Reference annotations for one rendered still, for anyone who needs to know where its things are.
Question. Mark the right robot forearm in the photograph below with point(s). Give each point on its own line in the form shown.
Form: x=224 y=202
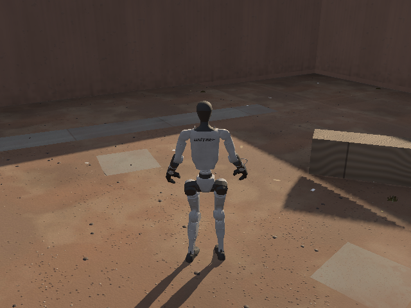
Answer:
x=239 y=164

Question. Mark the left robot upper arm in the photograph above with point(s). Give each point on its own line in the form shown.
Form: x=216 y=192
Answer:
x=181 y=144

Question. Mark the right robot upper arm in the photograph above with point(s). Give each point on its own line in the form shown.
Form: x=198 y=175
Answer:
x=229 y=145

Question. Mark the robot left shin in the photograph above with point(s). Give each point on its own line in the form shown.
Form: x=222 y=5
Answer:
x=192 y=234

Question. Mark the robot right hand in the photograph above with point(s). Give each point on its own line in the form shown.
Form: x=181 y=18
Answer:
x=243 y=172

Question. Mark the humanoid robot torso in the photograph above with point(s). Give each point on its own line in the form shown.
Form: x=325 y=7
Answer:
x=204 y=153

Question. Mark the robot left hand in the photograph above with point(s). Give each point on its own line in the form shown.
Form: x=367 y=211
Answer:
x=168 y=177

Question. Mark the left robot forearm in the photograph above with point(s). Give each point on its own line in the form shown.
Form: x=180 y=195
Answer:
x=173 y=166

